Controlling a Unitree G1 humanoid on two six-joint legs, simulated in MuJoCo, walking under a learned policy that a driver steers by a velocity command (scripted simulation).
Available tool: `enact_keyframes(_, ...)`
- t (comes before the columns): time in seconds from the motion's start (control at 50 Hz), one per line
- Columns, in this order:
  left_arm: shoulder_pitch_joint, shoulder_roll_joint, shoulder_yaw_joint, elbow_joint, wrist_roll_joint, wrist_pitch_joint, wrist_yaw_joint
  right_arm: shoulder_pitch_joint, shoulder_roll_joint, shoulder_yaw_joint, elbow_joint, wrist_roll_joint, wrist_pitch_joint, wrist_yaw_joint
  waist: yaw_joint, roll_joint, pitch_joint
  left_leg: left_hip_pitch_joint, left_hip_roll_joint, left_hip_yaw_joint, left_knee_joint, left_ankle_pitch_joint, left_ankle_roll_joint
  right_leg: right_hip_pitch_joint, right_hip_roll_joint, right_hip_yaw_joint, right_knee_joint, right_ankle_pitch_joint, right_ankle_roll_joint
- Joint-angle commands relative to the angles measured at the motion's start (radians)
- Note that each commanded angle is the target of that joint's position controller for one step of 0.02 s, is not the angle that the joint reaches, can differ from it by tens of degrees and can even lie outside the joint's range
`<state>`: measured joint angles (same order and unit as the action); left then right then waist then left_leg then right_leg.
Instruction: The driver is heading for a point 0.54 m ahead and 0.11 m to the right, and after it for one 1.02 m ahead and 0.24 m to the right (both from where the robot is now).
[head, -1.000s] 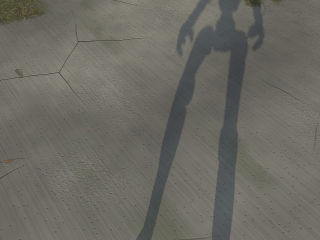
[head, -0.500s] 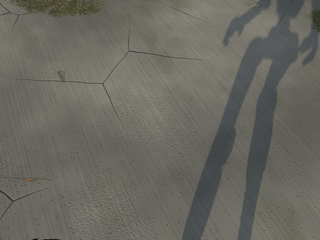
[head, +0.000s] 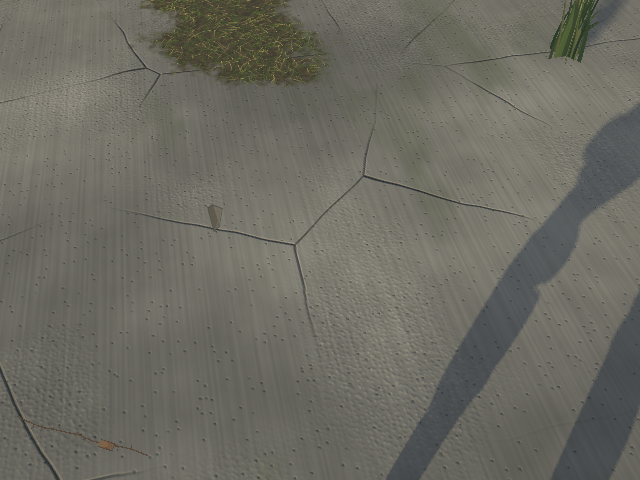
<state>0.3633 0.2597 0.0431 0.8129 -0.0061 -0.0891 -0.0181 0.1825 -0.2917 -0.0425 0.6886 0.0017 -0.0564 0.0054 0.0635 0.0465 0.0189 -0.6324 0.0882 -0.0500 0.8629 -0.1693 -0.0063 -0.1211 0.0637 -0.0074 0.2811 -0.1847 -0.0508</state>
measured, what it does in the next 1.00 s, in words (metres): walks ahead, turning right: left foot, then right foot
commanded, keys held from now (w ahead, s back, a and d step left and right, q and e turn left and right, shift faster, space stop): w+e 0.64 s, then e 0.22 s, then q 0.14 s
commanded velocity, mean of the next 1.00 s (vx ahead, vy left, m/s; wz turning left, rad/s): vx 0.41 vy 0.00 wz -0.40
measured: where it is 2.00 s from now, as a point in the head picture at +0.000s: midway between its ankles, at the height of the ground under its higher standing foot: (414, 466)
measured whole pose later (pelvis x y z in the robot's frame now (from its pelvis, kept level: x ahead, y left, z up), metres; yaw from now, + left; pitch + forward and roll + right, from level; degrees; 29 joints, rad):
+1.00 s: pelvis +0.46 -0.08 -0.01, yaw -28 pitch +2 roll +0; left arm 0.19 0.28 0.05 0.69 0.01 -0.02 0.00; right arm 0.11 -0.32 -0.06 0.76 -0.01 -0.03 -0.03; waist 0.02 0.04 0.08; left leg -0.63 0.08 -0.05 0.93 -0.24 -0.08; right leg -0.29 0.10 0.03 0.39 -0.13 -0.09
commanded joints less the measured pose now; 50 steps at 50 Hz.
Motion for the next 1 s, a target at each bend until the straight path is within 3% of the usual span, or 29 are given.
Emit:
enact_keyframes(0.02, -0.03, 0.175, 0.041, -0.051, -0.014, -0.009, 0.009, -0.1, -0.025, 0.0, -0.086, -0.001, -0.024, 0.006, -0.001, -0.109, 0.016, 0.031, -0.01, 0.016, -0.185, 0.164, -0.014, -0.03, -0.229, 0.157, -0.131, 0.234, -0.158)
enact_keyframes(0.08, 0.035, 0.187, 0.043, -0.019, -0.021, 0.006, 0.014, -0.182, -0.033, -0.003, -0.107, 0.009, -0.037, 0.018, 0.023, -0.111, 0.028, 0.087, -0.046, 0.019, -0.29, 0.228, -0.019, -0.009, -0.243, 0.176, -0.101, 0.226, -0.15)
enact_keyframes(0.12, 0.05, 0.191, 0.046, -0.008, -0.025, 0.018, 0.019, -0.208, -0.05, -0.01, -0.12, 0.012, -0.046, 0.027, 0.013, -0.119, 0.03, 0.109, -0.056, 0.002, -0.346, 0.197, -0.007, 0.035, -0.266, 0.215, -0.061, 0.215, -0.135)
enact_keyframes(0.16, 0.044, 0.207, 0.053, -0.003, -0.023, 0.028, 0.026, -0.173, -0.078, -0.023, -0.112, 0.012, -0.054, 0.028, -0.023, -0.135, 0.015, 0.188, -0.066, 0.001, -0.385, 0.138, 0.014, 0.061, -0.283, 0.247, -0.005, 0.245, -0.114)
enact_keyframes(0.18, 0.029, 0.207, 0.053, -0.005, -0.022, 0.032, 0.028, -0.103, -0.099, -0.035, -0.093, 0.01, -0.057, 0.023, -0.069, -0.134, -0.02, 0.304, -0.076, 0.017, -0.421, 0.127, 0.035, 0.046, -0.261, 0.233, 0.068, 0.326, -0.094)
enact_keyframes(0.2, 0.027, 0.182, 0.043, -0.009, -0.015, 0.031, 0.027, 0.019, -0.141, -0.056, -0.062, 0.002, -0.058, 0.014, -0.128, -0.119, -0.107, 0.504, -0.054, 0.01, -0.419, 0.13, 0.066, -0.013, -0.206, 0.198, 0.219, 0.365, -0.064)
enact_keyframes(0.22, 0.01, 0.116, 0.019, -0.046, 0.01, 0.027, 0.026, 0.195, -0.214, -0.076, -0.044, -0.016, -0.055, 0.001, -0.202, -0.011, -0.27, 0.792, 0.137, -0.172, -0.375, 0.141, 0.131, -0.192, -0.131, 0.146, 0.519, 0.14, -0.023)
enact_keyframes(0.24, 0.155, 0.024, -0.008, -0.063, -0.012, 0.011, 0.026, 0.239, -0.269, -0.087, -0.02, -0.018, -0.039, 0.005, -0.14, 0.275, -0.399, 1.052, 0.349, -0.577, -0.463, -0.05, 0.276, -0.525, -0.016, 0.075, 0.828, -0.39, 0.031)
enact_keyframes(0.26, 0.121, 0.129, 0.017, -0.043, -0.035, 0.008, 0.027, 0.232, -0.171, -0.066, -0.022, -0.008, -0.033, 0.006, -0.168, 0.182, -0.338, 0.989, 0.324, -0.635, -0.53, -0.225, 0.268, -0.628, -0.069, 0.149, 0.957, -0.393, 0.036)
enact_keyframes(0.28, 0.028, 0.175, 0.034, -0.063, -0.043, 0.009, 0.026, 0.178, -0.122, -0.051, -0.021, -0.001, -0.033, 0.003, -0.17, 0.115, -0.196, 0.871, 0.289, -0.477, -0.55, -0.214, 0.228, -0.67, -0.106, 0.137, 0.98, -0.301, 0.035)
enact_keyframes(0.3, -0.016, 0.165, 0.035, -0.07, -0.034, 0.014, 0.029, 0.116, -0.1, -0.042, -0.02, -0.005, -0.034, 0.004, -0.142, 0.061, -0.127, 0.75, 0.247, -0.368, -0.578, -0.122, 0.207, -0.639, -0.141, 0.117, 0.96, -0.225, 0.041)
enact_keyframes(0.34, -0.031, 0.131, 0.04, -0.077, -0.021, 0.032, 0.026, 0.042, -0.058, -0.032, -0.009, -0.017, -0.041, 0.007, -0.089, 0.065, -0.041, 0.577, 0.187, -0.211, -0.651, 0.004, 0.19, -0.563, -0.184, 0.117, 0.897, -0.14, 0.046)
enact_keyframes(0.36, -0.025, 0.109, 0.036, -0.081, -0.025, 0.043, 0.023, 0.025, -0.063, -0.036, -0.002, -0.017, -0.047, 0.007, -0.072, 0.083, -0.028, 0.529, 0.188, -0.169, -0.678, 0.047, 0.199, -0.531, -0.193, 0.11, 0.88, -0.125, 0.052)
enact_keyframes(0.42, -0.072, 0.08, 0.033, -0.111, -0.018, 0.064, 0.021, 0.014, -0.088, -0.05, 0.027, -0.012, -0.061, 0.003, -0.057, 0.035, 0.009, 0.491, 0.192, -0.054, -0.727, 0.161, 0.211, -0.556, -0.205, 0.108, 0.795, -0.055, 0.069)
enact_keyframes(0.5, -0.165, 0.062, 0.023, -0.144, -0.016, 0.058, -0.003, 0.025, -0.129, -0.063, 0.056, -0.009, -0.055, -0.007, -0.08, 0.009, 0.025, 0.51, 0.163, 0.099, -0.739, 0.227, 0.189, -0.53, -0.196, 0.072, 0.567, 0.159, 0.06)
enact_keyframes(0.62, -0.33, 0.083, 0.024, -0.223, -0.014, 0.061, -0.033, 0.096, -0.183, -0.083, 0.105, 0.02, -0.025, -0.012, -0.124, -0.004, 0.07, 0.657, 0.205, 0.19, -0.69, 0.271, 0.145, -0.525, -0.164, -0.001, 0.376, 0.135, 0.004)
enact_keyframes(0.66, -0.308, 0.111, 0.039, -0.237, -0.006, 0.065, -0.038, 0.082, -0.211, -0.091, 0.106, 0.028, -0.009, -0.016, -0.09, 0.02, 0.045, 0.698, 0.202, 0.225, -0.561, 0.581, 0.12, -0.45, -0.11, -0.056, 0.353, 0.034, -0.031)
enact_keyframes(0.68, -0.227, 0.14, 0.057, -0.222, -0.001, 0.067, -0.037, 0.07, -0.222, -0.094, 0.101, 0.033, 0.002, -0.02, -0.041, 0.029, -0.01, 0.695, 0.183, 0.246, -0.415, 0.774, 0.101, -0.336, -0.059, -0.093, 0.336, 0.01, -0.051)
enact_keyframes(0.7, -0.068, 0.189, 0.087, -0.18, 0.0, 0.067, -0.029, 0.059, -0.205, -0.087, 0.094, 0.037, 0.008, -0.025, 0.043, 0.005, -0.095, 0.628, 0.136, 0.274, -0.199, 0.807, 0.062, -0.119, -0.005, -0.106, 0.263, 0.112, -0.082)
enact_keyframes(0.72, 0.053, 0.277, 0.118, -0.157, -0.001, 0.076, -0.006, 0.091, -0.163, -0.069, 0.075, 0.007, 0.002, -0.027, 0.08, -0.121, -0.189, 0.387, 0.078, 0.278, 0.111, 0.452, -0.005, 0.176, -0.113, 0.075, 0.253, 0.389, -0.138)
enact_keyframes(0.74, -0.017, 0.385, 0.123, -0.192, 0.01, 0.071, -0.001, 0.207, -0.038, -0.023, 0.026, -0.034, -0.017, -0.013, -0.056, -0.369, -0.325, -0.012, -0.126, 0.177, 0.482, -0.494, -0.075, 0.472, -0.403, 0.615, 0.205, 0.517, -0.359)
enact_keyframes(0.76, 0.002, 0.303, 0.103, -0.229, 0.004, 0.063, -0.009, 0.133, -0.136, -0.038, 0.049, -0.007, -0.035, -0.004, 0.036, -0.183, -0.457, -0.035, -0.104, -0.033, 0.565, -0.513, -0.059, 0.474, -0.427, 0.686, 0.143, 0.515, -0.368)
enact_keyframes(0.78, -0.04, 0.255, 0.086, -0.225, 0.003, 0.053, -0.014, 0.041, -0.158, -0.045, 0.016, 0.025, -0.039, -0.004, 0.033, -0.136, -0.328, -0.09, -0.067, -0.032, 0.544, -0.425, -0.038, 0.378, -0.389, 0.53, 0.137, 0.565, -0.325)
enact_keyframes(0.8, -0.084, 0.223, 0.08, -0.217, -0.011, 0.049, -0.012, 0.022, -0.142, -0.04, 0.018, 0.014, -0.039, -0.015, -0.003, -0.065, -0.218, -0.091, -0.029, -0.021, 0.459, -0.343, -0.033, 0.242, -0.33, 0.424, 0.13, 0.556, -0.274)
enact_keyframes(0.82, -0.135, 0.2, 0.074, -0.223, -0.014, 0.052, -0.005, 0.017, -0.147, -0.045, 0.024, -0.006, -0.032, -0.027, -0.033, -0.058, -0.157, -0.055, -0.003, -0.02, 0.39, -0.288, -0.038, 0.118, -0.299, 0.369, 0.11, 0.549, -0.246)
enact_keyframes(0.84, -0.169, 0.188, 0.068, -0.238, 0.0, 0.056, 0.001, 0.031, -0.157, -0.05, 0.025, -0.008, -0.017, -0.031, -0.068, -0.079, -0.139, 0.021, 0.007, -0.028, 0.363, -0.255, -0.038, 0.012, -0.278, 0.337, 0.082, 0.572, -0.236)
enact_keyframes(0.88, -0.203, 0.187, 0.066, -0.242, 0.017, 0.054, 0.006, 0.08, -0.132, -0.047, 0.042, -0.009, 0.007, -0.034, -0.104, -0.094, -0.153, 0.092, -0.007, -0.012, 0.315, -0.217, -0.055, -0.079, -0.27, 0.288, 0.06, 0.659, -0.244)
enact_keyframes(0.96, -0.203, 0.139, 0.042, -0.195, 0.014, 0.048, 0.022, 0.07, -0.074, -0.026, 0.06, -0.011, 0.025, -0.036, -0.098, -0.111, -0.176, 0.143, 0.007, -0.003, 0.103, -0.058, -0.075, -0.098, -0.238, 0.165, 0.046, 0.67, -0.207)
enact_keyframes(1.0, -0.216, 0.116, 0.029, -0.169, 0.026, 0.048, 0.025, 0.032, -0.06, -0.018, 0.064, -0.003, 0.027, -0.028, -0.082, -0.132, -0.164, 0.215, 0.017, -0.003, -0.033, 0.05, -0.071, -0.118, -0.217, 0.114, 0.025, 0.58, -0.179)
